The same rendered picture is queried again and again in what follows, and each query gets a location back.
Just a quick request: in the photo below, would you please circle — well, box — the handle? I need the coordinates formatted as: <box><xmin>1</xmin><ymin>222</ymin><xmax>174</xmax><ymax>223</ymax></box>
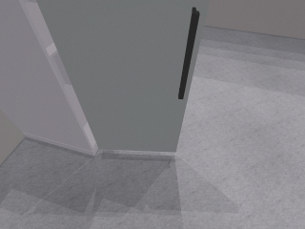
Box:
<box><xmin>178</xmin><ymin>7</ymin><xmax>200</xmax><ymax>99</ymax></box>

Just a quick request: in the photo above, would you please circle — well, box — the fridge door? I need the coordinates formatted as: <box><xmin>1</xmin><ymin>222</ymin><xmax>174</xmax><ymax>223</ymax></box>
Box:
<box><xmin>36</xmin><ymin>0</ymin><xmax>210</xmax><ymax>153</ymax></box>

